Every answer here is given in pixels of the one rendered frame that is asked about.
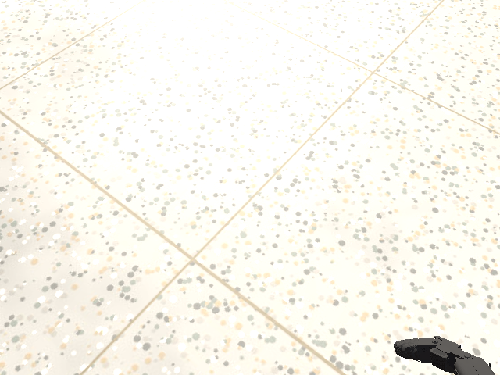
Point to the robot right hand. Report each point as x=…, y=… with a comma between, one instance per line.
x=444, y=354

